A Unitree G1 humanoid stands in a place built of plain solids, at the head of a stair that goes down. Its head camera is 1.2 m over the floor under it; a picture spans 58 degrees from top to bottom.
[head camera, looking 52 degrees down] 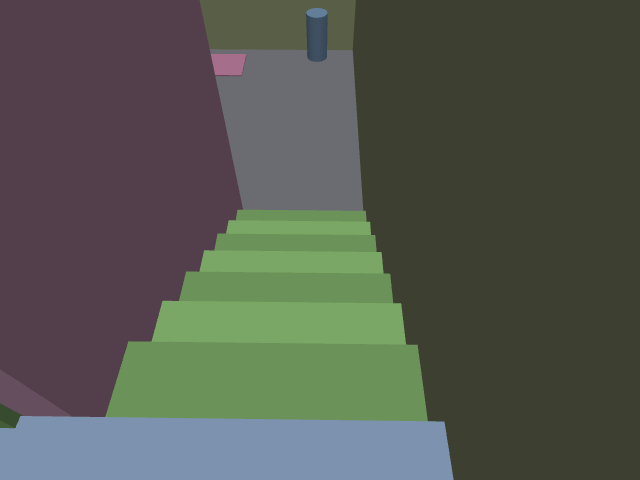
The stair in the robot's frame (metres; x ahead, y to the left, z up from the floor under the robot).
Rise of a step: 0.18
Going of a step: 0.27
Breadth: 0.99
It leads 1 degrees to the right of straight ahead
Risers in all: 8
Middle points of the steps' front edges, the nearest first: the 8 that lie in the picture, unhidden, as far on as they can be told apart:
0.33 0.17 0.00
0.63 0.16 -0.18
0.90 0.16 -0.37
1.17 0.16 -0.55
1.44 0.15 -0.74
1.70 0.15 -0.92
1.97 0.15 -1.11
2.24 0.14 -1.29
